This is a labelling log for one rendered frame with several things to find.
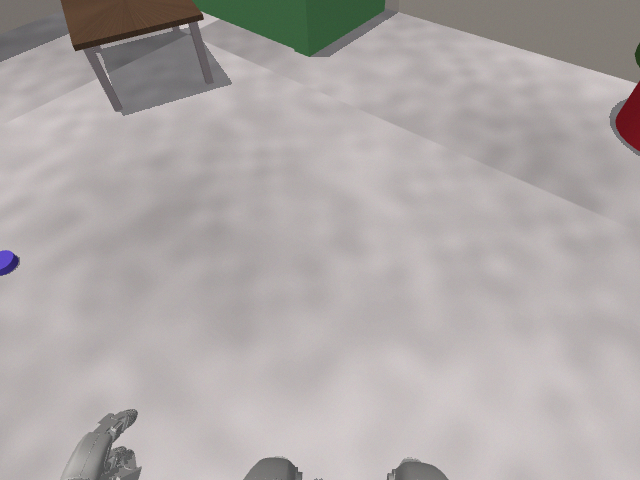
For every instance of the left robot hand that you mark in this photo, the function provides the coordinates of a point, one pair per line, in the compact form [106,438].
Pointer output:
[93,458]

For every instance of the potted plant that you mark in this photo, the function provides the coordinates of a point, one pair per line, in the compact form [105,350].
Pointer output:
[628,119]

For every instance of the sofa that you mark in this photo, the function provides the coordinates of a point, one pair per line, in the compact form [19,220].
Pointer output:
[307,26]

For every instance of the tin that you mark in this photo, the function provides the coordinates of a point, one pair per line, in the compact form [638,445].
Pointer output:
[8,262]

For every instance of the coffee table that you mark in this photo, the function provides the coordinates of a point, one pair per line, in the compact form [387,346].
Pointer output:
[92,23]

